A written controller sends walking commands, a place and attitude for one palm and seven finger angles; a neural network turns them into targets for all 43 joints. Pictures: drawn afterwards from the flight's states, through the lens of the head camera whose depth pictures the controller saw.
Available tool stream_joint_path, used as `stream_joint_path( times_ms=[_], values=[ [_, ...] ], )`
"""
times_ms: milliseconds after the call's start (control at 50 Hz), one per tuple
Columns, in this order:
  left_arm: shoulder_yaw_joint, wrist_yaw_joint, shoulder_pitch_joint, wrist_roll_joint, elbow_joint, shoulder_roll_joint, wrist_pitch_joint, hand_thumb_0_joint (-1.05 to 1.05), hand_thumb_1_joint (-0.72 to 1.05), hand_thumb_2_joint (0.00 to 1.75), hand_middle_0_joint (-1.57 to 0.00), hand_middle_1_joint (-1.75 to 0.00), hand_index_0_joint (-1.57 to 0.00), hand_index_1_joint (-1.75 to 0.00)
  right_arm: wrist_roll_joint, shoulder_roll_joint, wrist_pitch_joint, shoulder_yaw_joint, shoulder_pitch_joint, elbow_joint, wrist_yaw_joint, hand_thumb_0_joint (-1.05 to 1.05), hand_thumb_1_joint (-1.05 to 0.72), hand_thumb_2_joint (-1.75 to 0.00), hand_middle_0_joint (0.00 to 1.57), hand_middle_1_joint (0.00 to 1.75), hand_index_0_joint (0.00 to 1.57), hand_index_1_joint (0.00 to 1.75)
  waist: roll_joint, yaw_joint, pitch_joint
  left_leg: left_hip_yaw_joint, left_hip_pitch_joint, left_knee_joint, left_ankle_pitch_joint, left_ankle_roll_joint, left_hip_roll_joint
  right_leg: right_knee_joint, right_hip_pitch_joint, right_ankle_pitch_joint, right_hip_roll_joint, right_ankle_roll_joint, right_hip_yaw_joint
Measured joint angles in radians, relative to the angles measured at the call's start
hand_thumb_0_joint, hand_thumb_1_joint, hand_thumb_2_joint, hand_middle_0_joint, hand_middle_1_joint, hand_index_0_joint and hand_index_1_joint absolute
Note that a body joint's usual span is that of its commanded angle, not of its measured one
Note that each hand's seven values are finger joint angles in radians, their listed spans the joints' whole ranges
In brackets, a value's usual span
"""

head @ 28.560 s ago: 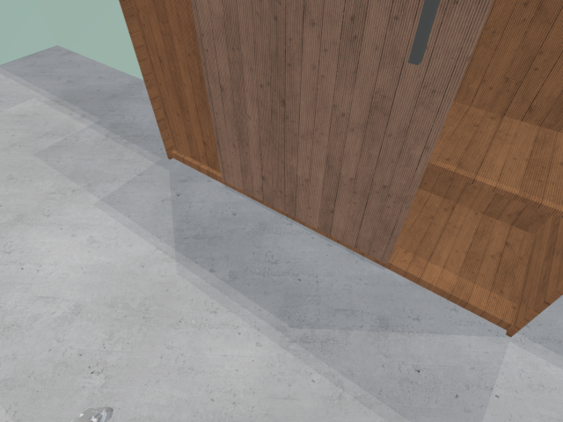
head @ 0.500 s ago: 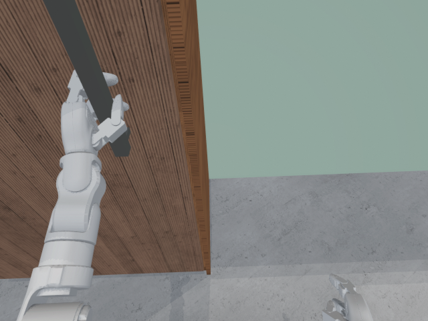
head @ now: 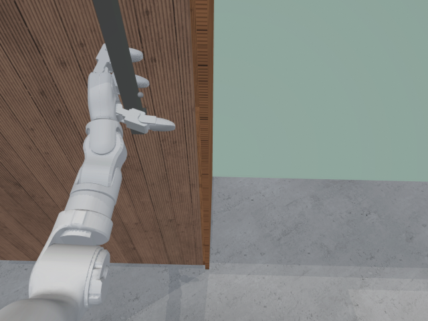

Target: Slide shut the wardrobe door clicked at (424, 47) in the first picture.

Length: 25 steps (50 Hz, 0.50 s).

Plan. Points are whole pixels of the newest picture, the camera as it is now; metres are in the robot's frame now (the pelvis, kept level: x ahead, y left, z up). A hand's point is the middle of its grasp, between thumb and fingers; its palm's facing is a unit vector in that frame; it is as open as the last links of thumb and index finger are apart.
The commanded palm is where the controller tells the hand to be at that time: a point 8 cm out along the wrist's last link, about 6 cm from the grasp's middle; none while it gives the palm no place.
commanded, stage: loosen the grip on the handle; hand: left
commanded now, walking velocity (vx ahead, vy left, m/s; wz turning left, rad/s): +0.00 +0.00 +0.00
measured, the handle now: (123, 50) +0.46 +0.19 +0.29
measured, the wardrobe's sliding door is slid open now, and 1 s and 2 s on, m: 0.01 0.01 0.01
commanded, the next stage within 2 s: slip the hand off the handle in 0.12 s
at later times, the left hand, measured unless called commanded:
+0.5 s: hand (140, 97) +0.42 +0.16 +0.22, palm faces +0.20 -0.98 -0.07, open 14.7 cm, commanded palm +0.40 +0.22 +0.21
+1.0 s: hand (112, 110) +0.40 +0.21 +0.21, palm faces +0.31 -0.95 -0.10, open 14.7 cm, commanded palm +0.36 +0.25 +0.21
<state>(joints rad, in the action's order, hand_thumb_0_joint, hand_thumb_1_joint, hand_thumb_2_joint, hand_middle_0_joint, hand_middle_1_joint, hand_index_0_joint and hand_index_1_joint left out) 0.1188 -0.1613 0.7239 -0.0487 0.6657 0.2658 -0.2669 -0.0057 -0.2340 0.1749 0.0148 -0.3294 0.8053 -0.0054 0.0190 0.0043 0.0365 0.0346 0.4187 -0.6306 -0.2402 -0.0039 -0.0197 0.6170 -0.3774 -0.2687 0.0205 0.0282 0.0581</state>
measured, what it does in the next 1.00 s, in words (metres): stands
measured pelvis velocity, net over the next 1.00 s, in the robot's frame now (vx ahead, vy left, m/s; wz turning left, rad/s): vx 0.04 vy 0.00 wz -0.05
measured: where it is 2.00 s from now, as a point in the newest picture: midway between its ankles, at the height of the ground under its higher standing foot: outside the picture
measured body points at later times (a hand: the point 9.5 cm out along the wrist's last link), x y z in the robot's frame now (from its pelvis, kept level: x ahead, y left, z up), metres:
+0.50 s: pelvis +0.02 +0.03 +0.01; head +0.02 +0.03 +0.46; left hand +0.41 +0.21 +0.23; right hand +0.15 -0.20 -0.10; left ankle +0.06 +0.13 -0.72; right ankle +0.04 -0.10 -0.72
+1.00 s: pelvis +0.04 +0.00 +0.01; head +0.03 -0.02 +0.46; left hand +0.38 +0.26 +0.21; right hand +0.17 -0.26 -0.10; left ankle +0.06 +0.13 -0.72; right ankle +0.04 -0.10 -0.72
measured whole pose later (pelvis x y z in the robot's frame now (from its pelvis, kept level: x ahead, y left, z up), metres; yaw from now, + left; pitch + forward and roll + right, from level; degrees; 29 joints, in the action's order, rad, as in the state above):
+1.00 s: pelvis +0.04 +0.00 +0.01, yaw -3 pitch +0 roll +0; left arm 0.28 -0.09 0.27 -0.11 0.21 0.29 -0.17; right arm -0.01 -0.25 0.09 0.00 -0.25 0.71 -0.08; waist 0.04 0.01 0.03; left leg -0.02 0.25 -0.53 -0.26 -0.02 -0.03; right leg 0.53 -0.24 -0.28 0.04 0.03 0.00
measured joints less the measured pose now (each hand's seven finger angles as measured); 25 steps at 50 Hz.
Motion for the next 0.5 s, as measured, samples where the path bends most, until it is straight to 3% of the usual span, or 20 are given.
stream_joint_path(
  times_ms=[120,320,500],
  values=[
    [-0.019,-0.032,-0.027,0.007,-0.049,-0.013,-0.004,-0.01,-0.52,0.22,-0.48,-1.32,-0.28,-1.23,-0.004,-0.007,-0.001,-0.001,0.001,-0.015,-0.011,0.02,-0.9,-0.9,0.2,0.3,0.2,0.3,-0.006,-0.01,-0.004,-0.009,0.005,-0.015,-0.009,0.005,0.01,0.01,-0.005,-0.001,-0.005,-0.009,-0.018],
    [-0.048,-0.082,-0.085,0.028,-0.16,-0.065,0.017,-0.01,-0.56,0.2,-0.44,-1.33,-0.26,-1.16,0.004,0.013,0.001,-0.026,0.028,-0.048,-0.022,0.02,-0.9,-0.9,0.2,0.3,0.2,0.3,-0.011,-0.003,-0.005,-0.027,-0.012,-0.003,-0.013,0.02,0.027,-0.003,0.009,-0.002,-0.022,-0.03,-0.036],
    [-0.05,-0.056,-0.17,0.028,-0.273,-0.067,0.055,-0.01,-0.56,0.2,-0.47,-1.32,-0.26,-1.15,0.008,0.035,-0.034,-0.05,0.066,-0.071,-0.044,0.01,-0.9,-0.9,0.2,0.3,0.21,0.3,-0.005,0.007,-0.006,-0.044,-0.068,0.04,-0.017,0.027,0.029,-0.048,0.061,0.0,-0.023,-0.037,-0.054]
  ],
)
